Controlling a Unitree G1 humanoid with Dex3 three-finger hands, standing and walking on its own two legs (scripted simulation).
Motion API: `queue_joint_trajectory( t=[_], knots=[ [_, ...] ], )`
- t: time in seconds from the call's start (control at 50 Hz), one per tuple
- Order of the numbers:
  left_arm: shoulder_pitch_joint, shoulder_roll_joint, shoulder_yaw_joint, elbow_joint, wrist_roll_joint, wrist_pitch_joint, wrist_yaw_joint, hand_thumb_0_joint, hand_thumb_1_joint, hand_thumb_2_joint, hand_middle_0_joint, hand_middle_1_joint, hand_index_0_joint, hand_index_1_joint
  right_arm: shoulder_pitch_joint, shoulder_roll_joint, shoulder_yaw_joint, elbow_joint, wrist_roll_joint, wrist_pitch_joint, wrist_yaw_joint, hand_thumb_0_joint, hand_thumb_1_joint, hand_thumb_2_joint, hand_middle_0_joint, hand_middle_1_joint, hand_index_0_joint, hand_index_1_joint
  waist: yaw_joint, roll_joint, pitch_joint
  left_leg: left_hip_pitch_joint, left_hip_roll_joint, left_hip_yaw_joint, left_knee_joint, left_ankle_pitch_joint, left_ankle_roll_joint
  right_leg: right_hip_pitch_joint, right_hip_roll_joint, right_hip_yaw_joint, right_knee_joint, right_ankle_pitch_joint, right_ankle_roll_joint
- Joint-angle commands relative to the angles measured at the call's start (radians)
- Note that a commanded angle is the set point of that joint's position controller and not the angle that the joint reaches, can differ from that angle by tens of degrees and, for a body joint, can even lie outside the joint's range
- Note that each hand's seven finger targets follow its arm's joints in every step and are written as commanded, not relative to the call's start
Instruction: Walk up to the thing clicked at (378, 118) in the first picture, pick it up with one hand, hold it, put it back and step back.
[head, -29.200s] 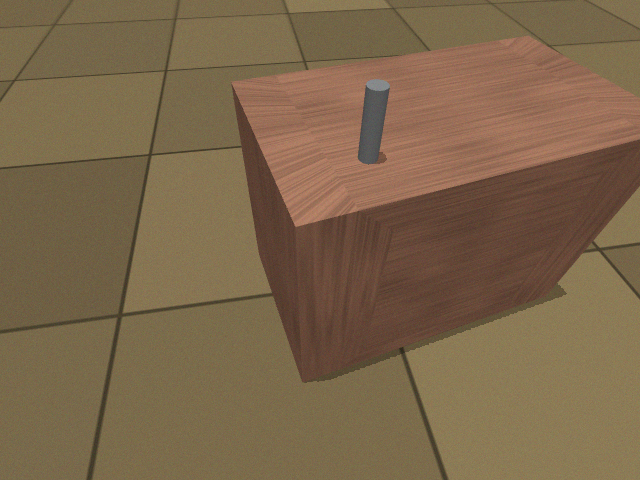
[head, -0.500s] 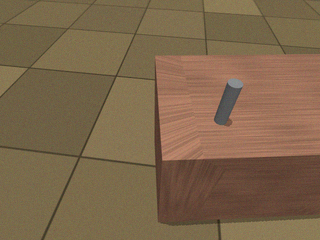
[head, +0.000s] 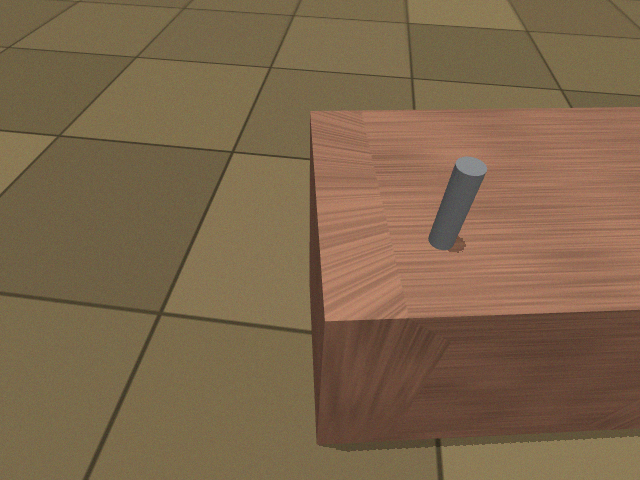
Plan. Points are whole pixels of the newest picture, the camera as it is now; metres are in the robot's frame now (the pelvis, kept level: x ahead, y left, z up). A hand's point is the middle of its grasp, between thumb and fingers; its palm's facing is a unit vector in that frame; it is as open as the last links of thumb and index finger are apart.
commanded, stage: stand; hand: right
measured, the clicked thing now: (454, 207) +0.49 -0.22 +0.05
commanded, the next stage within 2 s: step back in 0.20 s
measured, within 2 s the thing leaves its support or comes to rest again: neither
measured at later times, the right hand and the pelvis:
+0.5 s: hand out of the picture +0.06 -0.28 -0.17, palm faces +0.00 +0.92 -0.39, open 7.4 cm; pelvis -0.05 +0.00 -0.02, yaw +0 degrees
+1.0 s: hand out of the picture -0.07 -0.25 -0.16, palm faces +0.02 +0.91 -0.41, open 7.4 cm; pelvis -0.14 +0.02 -0.02, yaw -4 degrees
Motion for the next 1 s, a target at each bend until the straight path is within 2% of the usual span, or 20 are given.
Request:
queue_joint_trajectory(
  t=[0.0, 0.16, 0.18, 0.26, 0.32, 0.38, 0.4, 0.42, 0.44, 0.5, 0.56, 0.6, 0.62, 0.64, 0.66, 0.68, 0.72, 0.86, 0.92, 0.98],
  knots=[
    [-0.022, 0.216, 0.039, -0.054, -0.004, -0.02, 0.019, 0.0, 0.9, 0.9, -0.2, -0.3, -0.2, -0.3, -0.032, -0.211, -0.045, -0.058, -0.003, -0.026, -0.018, 0.0, -0.9, -0.9, 0.2, 0.3, 0.2, 0.3, -0.002, -0.011, -0.059, 0.034, 0.117, -0.089, -0.041, 0.148, 0.028, -0.029, -0.094, 0.066, -0.04, 0.135, -0.047],
    [-0.027, 0.219, 0.04, -0.056, -0.005, -0.021, 0.021, 0.0, 0.9, 0.9, -0.2, -0.3, -0.2, -0.3, -0.026, -0.208, -0.044, -0.059, -0.003, -0.023, -0.018, 0.0, -0.9, -0.9, 0.2, 0.3, 0.2, 0.3, -0.006, -0.005, -0.072, 0.026, 0.115, -0.082, -0.035, 0.158, 0.029, -0.007, -0.1, 0.069, -0.035, 0.169, -0.048],
    [-0.032, 0.276, 0.075, -0.101, -0.02, -0.01, 0.026, 0.0, 0.9, 0.9, -0.2, -0.3, -0.2, -0.3, -0.055, -0.268, -0.068, -0.073, 0.004, -0.006, -0.016, 0.0, -0.9, -0.9, 0.2, 0.3, 0.2, 0.3, -0.001, -0.002, 0.012, -0.023, 0.113, -0.106, 0.052, 0.342, 0.05, -0.079, -0.074, 0.068, 0.077, 0.353, -0.052],
    [-0.004, 0.242, 0.076, -0.154, -0.022, 0.007, 0.034, 0.0, 0.9, 0.9, -0.2, -0.3, -0.2, -0.3, -0.031, -0.271, -0.091, -0.122, 0.016, 0.015, -0.017, 0.0, -0.9, -0.9, 0.2, 0.3, 0.2, 0.3, -0.012, 0.04, -0.133, 0.004, 0.143, -0.099, 0.141, 0.478, 0.112, -0.06, -0.039, 0.029, 0.219, 0.345, -0.081],
    [-0.002, 0.243, 0.078, -0.19, -0.016, 0.019, 0.032, 0.0, 0.9, 0.9, -0.2, -0.3, -0.2, -0.3, -0.047, -0.269, -0.102, -0.159, 0.016, 0.031, -0.017, 0.0, -0.9, -0.9, 0.2, 0.3, 0.2, 0.3, -0.009, 0.058, -0.144, -0.063, 0.13, -0.105, 0.198, 0.349, 0.131, -0.091, -0.046, 0.054, 0.274, 0.295, -0.114],
    [0.015, 0.297, 0.097, -0.22, -0.009, 0.022, 0.031, 0.0, 0.9, 0.9, -0.2, -0.3, -0.2, -0.3, -0.064, -0.244, -0.102, -0.201, 0.015, 0.045, -0.014, 0.0, -0.9, -0.9, 0.2, 0.3, 0.2, 0.3, 0.013, -0.038, -0.142, -0.124, 0.03, -0.06, 0.383, 0.129, 0.092, -0.143, -0.16, 0.184, 0.192, 0.325, -0.201],
    [-0.002, 0.333, 0.108, -0.234, -0.005, 0.022, 0.03, 0.0, 0.9, 0.9, -0.2, -0.3, -0.2, -0.3, -0.055, -0.219, -0.097, -0.208, 0.014, 0.05, -0.011, 0.0, -0.9, -0.9, 0.2, 0.3, 0.2, 0.3, 0.017, -0.14, -0.129, -0.15, -0.047, -0.012, 0.518, -0.016, 0.052, -0.159, -0.256, 0.284, 0.108, 0.381, -0.265],
    [-0.023, 0.359, 0.115, -0.257, 0.008, 0.019, 0.032, 0.0, 0.9, 0.9, -0.2, -0.3, -0.2, -0.3, -0.052, -0.216, -0.1, -0.222, 0.007, 0.06, -0.008, 0.0, -0.9, -0.9, 0.2, 0.3, 0.2, 0.3, 0.024, -0.229, -0.104, -0.212, -0.1, -0.033, 0.691, -0.38, 0.044, -0.188, -0.349, 0.381, 0.06, 0.424, -0.337],
    [-0.048, 0.368, 0.119, -0.279, 0.023, 0.015, 0.035, 0.0, 0.9, 0.9, -0.2, -0.3, -0.2, -0.3, -0.015, -0.216, -0.104, -0.227, -0.002, 0.068, -0.008, 0.0, -0.9, -0.9, 0.2, 0.3, 0.2, 0.3, 0.007, -0.216, -0.082, -0.229, -0.071, -0.11, 0.798, -0.444, 0.046, -0.244, -0.371, 0.377, 0.067, 0.403, -0.358],
    [-0.144, 0.315, 0.11, -0.319, 0.028, 0.021, 0.04, 0.0, 0.9, 0.9, -0.2, -0.3, -0.2, -0.3, 0.061, -0.227, -0.109, -0.219, 0.019, 0.061, -0.007, 0.0, -0.9, -0.9, 0.2, 0.3, 0.2, 0.3, -0.027, -0.192, -0.077, -0.215, -0.054, -0.101, 0.747, -0.376, 0.045, -0.243, -0.249, 0.214, 0.134, 0.347, -0.274],
    [-0.105, 0.308, 0.11, -0.342, 0.028, 0.033, 0.04, 0.0, 0.9, 0.9, -0.2, -0.3, -0.2, -0.3, 0.105, -0.228, -0.108, -0.224, -0.009, 0.045, -0.009, 0.0, -0.9, -0.9, 0.2, 0.3, 0.2, 0.3, -0.012, -0.201, -0.108, -0.208, -0.013, -0.052, 0.407, -0.313, 0.044, -0.105, -0.217, 0.211, 0.225, 0.345, -0.209],
    [-0.078, 0.279, 0.099, -0.347, 0.002, 0.053, 0.032, 0.0, 0.9, 0.9, -0.2, -0.3, -0.2, -0.3, 0.137, -0.219, -0.116, -0.213, -0.03, 0.028, -0.014, 0.0, -0.9, -0.9, 0.2, 0.3, 0.2, 0.3, -0.032, -0.103, -0.096, -0.078, -0.023, -0.019, 0.087, -0.02, 0.032, -0.167, -0.133, 0.15, 0.373, 0.249, -0.153],
    [-0.044, 0.214, 0.086, -0.362, -0.007, 0.058, 0.031, 0.0, 0.9, 0.9, -0.2, -0.3, -0.2, -0.3, 0.11, -0.302, -0.137, -0.234, -0.053, 0.02, -0.018, 0.0, -0.9, -0.9, 0.2, 0.3, 0.2, 0.3, -0.011, 0.127, -0.084, -0.019, 0.167, -0.307, 0.022, 0.229, 0.07, -0.317, 0.018, 0.092, 0.548, 0.0, -0.085],
    [-0.034, 0.197, 0.086, -0.358, -0.005, 0.062, 0.041, 0.0, 0.9, 0.9, -0.2, -0.3, -0.2, -0.3, 0.051, -0.378, -0.145, -0.259, -0.052, 0.016, -0.015, 0.0, -0.9, -0.9, 0.2, 0.3, 0.2, 0.3, 0.014, 0.194, -0.059, -0.007, 0.293, -0.429, 0.043, 0.471, 0.137, -0.451, 0.164, 0.103, 0.674, -0.416, -0.051],
    [-0.061, 0.227, 0.097, -0.36, 0.01, 0.064, 0.056, 0.0, 0.9, 0.9, -0.2, -0.3, -0.2, -0.3, 0.072, -0.432, -0.158, -0.27, -0.031, 0.016, -0.016, 0.0, -0.9, -0.9, 0.2, 0.3, 0.2, 0.3, -0.05, 0.239, -0.099, -0.079, 0.394, -0.521, 0.024, 0.467, 0.231, -0.41, 0.172, 0.212, 0.801, -0.502, -0.044],
    [-0.091, 0.246, 0.106, -0.348, 0.014, 0.064, 0.059, 0.0, 0.9, 0.9, -0.2, -0.3, -0.2, -0.3, 0.044, -0.381, -0.151, -0.272, -0.028, 0.012, -0.023, 0.0, -0.9, -0.9, 0.2, 0.3, 0.2, 0.3, -0.043, 0.146, -0.075, -0.088, 0.35, -0.451, 0.039, 0.437, 0.224, -0.409, 0.161, 0.25, 0.879, -0.444, -0.048],
    [-0.002, 0.229, 0.107, -0.322, -0.008, 0.06, 0.051, 0.0, 0.9, 0.9, -0.2, -0.3, -0.2, -0.3, -0.059, -0.296, -0.122, -0.292, -0.033, 0.009, -0.037, 0.0, -0.9, -0.9, 0.2, 0.3, 0.2, 0.3, 0.041, 0.141, -0.058, -0.001, 0.217, -0.235, 0.122, 0.489, 0.18, -0.485, 0.159, 0.238, 0.923, -0.3, -0.049],
    [-0.016, 0.219, 0.119, -0.374, 0.009, 0.044, 0.031, 0.0, 0.9, 0.9, -0.2, -0.3, -0.2, -0.3, 0.078, -0.278, -0.13, -0.317, -0.015, 0.012, -0.051, 0.0, -0.9, -0.9, 0.2, 0.3, 0.2, 0.3, -0.039, 0.115, -0.092, 0.147, 0.272, -0.237, 0.184, 0.534, 0.265, -0.448, 0.117, 0.143, 0.714, -0.314, -0.002],
    [0.017, 0.203, 0.12, -0.374, 0.008, 0.038, 0.023, 0.0, 0.9, 0.9, -0.2, -0.3, -0.2, -0.3, 0.074, -0.285, -0.127, -0.334, -0.018, 0.015, -0.046, 0.0, -0.9, -0.9, 0.2, 0.3, 0.2, 0.3, -0.035, 0.153, -0.116, 0.108, 0.248, -0.205, 0.209, 0.468, 0.237, -0.343, 0.082, 0.085, 0.519, -0.288, -0.016],
    [0.105, 0.19, 0.124, -0.335, 0.015, 0.033, 0.017, 0.0, 0.9, 0.9, -0.2, -0.3, -0.2, -0.3, 0.013, -0.301, -0.127, -0.363, -0.013, 0.027, -0.035, 0.0, -0.9, -0.9, 0.2, 0.3, 0.2, 0.3, 0.007, 0.176, -0.137, -0.014, 0.231, -0.183, 0.246, 0.326, 0.201, -0.169, 0.075, 0.006, 0.273, -0.157, -0.042]
  ],
)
